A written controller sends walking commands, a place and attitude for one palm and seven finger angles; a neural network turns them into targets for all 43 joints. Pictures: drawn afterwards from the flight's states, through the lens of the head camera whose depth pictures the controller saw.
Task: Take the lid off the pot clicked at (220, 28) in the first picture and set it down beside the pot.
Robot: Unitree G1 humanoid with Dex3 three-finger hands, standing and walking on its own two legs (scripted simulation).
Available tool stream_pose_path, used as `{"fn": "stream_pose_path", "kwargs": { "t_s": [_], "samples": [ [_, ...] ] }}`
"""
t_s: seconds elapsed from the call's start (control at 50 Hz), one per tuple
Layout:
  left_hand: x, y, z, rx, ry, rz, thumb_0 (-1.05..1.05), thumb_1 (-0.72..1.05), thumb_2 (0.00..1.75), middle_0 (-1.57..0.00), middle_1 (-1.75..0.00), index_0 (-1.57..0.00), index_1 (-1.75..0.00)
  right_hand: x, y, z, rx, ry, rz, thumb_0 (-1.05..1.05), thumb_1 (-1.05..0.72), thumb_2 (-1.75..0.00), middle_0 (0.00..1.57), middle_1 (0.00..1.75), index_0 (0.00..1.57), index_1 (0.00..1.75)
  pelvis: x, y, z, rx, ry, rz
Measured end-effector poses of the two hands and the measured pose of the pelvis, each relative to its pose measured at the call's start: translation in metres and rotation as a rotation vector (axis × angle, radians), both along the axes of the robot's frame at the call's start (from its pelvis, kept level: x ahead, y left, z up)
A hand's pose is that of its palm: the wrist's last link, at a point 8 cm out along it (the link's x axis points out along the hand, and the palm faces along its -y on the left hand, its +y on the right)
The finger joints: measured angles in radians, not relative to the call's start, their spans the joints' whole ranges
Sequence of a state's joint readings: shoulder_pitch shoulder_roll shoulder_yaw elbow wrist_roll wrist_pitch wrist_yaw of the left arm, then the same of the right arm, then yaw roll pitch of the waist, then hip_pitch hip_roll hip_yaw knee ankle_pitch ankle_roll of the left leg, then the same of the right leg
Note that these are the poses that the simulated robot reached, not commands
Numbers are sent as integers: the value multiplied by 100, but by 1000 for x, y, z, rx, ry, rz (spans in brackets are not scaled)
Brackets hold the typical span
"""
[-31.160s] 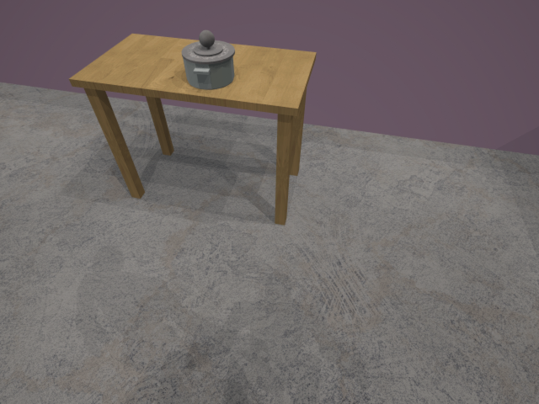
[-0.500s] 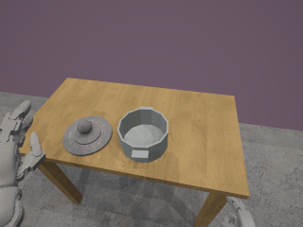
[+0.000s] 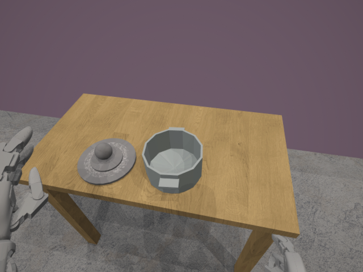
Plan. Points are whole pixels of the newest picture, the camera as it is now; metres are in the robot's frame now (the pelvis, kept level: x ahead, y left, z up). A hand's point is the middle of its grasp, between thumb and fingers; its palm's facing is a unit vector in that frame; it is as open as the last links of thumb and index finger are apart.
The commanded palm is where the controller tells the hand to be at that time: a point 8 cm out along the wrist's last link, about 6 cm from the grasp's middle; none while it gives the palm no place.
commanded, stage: step back with the hand held close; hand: left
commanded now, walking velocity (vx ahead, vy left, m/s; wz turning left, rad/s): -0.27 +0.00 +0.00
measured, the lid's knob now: (103, 151) +0.45 +0.32 -0.05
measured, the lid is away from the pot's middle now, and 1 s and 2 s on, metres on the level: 0.23 0.23 0.23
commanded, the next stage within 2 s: stop stepping back and stand still in 1.78 s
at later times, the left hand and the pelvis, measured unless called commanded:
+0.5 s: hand (27, 221) +0.14 +0.26 +0.16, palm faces +0.34 -0.81 -0.48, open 7.4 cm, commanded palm +0.08 +0.29 +0.18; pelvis -0.05 +0.01 -0.01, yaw +0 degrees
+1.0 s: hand (23, 241) +0.11 +0.24 +0.16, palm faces +0.34 -0.81 -0.47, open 7.4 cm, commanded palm +0.05 +0.29 +0.18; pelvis -0.08 +0.01 -0.02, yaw +0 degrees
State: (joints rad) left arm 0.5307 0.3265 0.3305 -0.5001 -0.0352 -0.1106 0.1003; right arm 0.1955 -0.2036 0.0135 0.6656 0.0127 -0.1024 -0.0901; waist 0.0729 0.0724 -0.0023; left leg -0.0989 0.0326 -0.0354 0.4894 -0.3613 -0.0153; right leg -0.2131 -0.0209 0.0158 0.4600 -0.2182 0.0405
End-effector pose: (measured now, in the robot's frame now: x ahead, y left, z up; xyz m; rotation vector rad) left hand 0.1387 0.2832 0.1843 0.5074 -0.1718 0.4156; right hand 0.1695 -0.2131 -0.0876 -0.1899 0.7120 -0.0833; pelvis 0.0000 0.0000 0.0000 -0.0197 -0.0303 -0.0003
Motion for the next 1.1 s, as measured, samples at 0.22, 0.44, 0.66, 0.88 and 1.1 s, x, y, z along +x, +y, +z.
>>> {"fn": "stream_pose_path", "kwargs": {
  "t_s": [0.22,0.44,0.66,0.88,1.1],
  "samples": [
    [6,1,-16,14,82,-101,2,89,90,-21,-31,-21,-30,-15,-12,9,-35,25,-95,1,-90,-90,21,30,19,30,-14,9,-1,13,44,-19],
    [-23,11,-6,66,28,-113,2,89,90,-22,-31,-21,-31,-38,-6,10,-41,40,-99,1,-90,-90,21,30,20,30,-39,14,-5,15,48,-6],
    [-53,11,-13,38,-30,-99,2,89,90,-22,-31,-21,-30,-64,1,7,-43,21,-65,1,-90,-90,21,30,20,30,-65,14,-12,13,46,2],
    [-59,6,-9,60,-88,-132,2,89,90,-22,-31,-21,-30,-89,-6,3,-63,46,-79,1,-90,-90,21,30,20,30,-79,11,-15,10,51,2],
    [-66,-6,-6,104,-123,-173,2,88,90,-22,-31,-21,-30,-98,-17,0,-59,39,-94,1,-90,-90,21,30,20,30,-89,2,-20,15,50,0]
  ]
}}
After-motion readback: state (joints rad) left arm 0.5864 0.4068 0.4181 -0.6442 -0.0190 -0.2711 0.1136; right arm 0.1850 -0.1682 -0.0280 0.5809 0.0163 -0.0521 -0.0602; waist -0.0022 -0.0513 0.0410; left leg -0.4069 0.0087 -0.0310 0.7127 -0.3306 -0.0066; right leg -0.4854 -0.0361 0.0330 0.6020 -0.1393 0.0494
